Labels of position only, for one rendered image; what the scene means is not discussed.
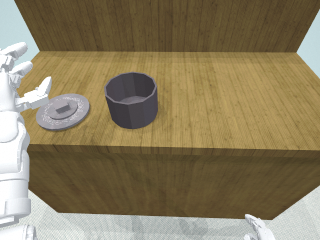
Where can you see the table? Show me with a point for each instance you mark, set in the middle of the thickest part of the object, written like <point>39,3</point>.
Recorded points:
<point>237,129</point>

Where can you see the left robot upper arm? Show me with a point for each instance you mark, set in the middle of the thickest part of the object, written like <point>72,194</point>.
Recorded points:
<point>22,232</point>

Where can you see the right robot hand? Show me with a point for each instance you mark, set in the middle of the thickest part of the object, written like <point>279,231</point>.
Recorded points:
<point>259,227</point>

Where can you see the pot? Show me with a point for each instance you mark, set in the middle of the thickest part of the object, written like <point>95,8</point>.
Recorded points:
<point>132,99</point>

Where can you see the lid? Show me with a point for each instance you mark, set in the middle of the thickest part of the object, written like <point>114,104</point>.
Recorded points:
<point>48,118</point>

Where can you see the left robot hand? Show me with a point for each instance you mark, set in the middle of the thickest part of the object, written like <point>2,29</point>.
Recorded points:
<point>10,80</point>

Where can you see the knob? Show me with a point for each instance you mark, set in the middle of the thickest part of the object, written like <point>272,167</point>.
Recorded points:
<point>60,105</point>

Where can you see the robot left forearm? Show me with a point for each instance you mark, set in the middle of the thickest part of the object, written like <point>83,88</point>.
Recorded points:
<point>14,169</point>

